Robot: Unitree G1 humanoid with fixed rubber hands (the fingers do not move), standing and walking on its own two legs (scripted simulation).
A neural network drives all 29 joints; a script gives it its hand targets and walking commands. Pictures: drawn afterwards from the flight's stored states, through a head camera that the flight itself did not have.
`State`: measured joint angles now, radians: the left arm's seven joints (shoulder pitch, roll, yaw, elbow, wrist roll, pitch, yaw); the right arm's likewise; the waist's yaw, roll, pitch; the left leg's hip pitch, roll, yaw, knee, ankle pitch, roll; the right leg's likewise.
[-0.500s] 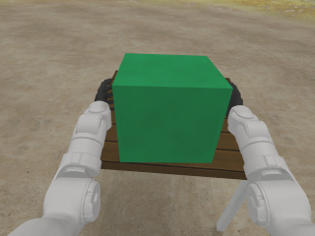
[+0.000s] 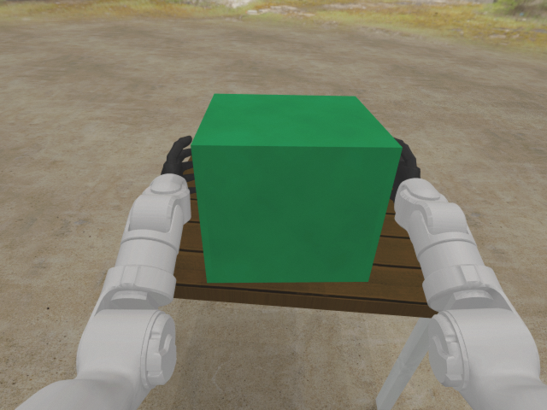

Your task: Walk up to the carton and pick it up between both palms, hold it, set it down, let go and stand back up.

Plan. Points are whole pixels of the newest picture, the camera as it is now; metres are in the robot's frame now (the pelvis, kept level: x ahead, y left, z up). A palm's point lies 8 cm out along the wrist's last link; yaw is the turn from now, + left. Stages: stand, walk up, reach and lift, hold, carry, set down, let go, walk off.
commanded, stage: hold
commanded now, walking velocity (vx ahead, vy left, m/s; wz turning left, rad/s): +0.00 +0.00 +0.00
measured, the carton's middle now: (286, 182) +0.44 +0.01 +0.17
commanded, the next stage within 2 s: none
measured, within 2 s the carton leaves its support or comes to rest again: neither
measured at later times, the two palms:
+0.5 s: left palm (173, 179) +0.38 +0.18 +0.21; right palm (404, 185) +0.38 -0.17 +0.21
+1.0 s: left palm (172, 178) +0.38 +0.18 +0.21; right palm (403, 185) +0.39 -0.16 +0.21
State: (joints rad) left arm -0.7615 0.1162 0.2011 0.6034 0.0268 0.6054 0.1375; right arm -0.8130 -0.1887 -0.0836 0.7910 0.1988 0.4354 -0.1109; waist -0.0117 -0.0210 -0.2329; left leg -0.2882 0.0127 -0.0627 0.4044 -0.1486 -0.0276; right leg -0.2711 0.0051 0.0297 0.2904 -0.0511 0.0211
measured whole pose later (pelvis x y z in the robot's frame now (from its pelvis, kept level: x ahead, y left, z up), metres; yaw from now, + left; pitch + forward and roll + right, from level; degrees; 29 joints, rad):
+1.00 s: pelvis +0.01 +0.00 +0.00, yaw +0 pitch +2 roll -1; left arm -0.75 0.10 0.23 0.51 0.07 0.66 0.11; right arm -0.78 -0.18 -0.08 0.72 0.23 0.47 -0.13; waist -0.01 -0.02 -0.23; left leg -0.27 0.01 -0.06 0.39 -0.15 -0.03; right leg -0.25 0.01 0.03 0.27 -0.05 0.02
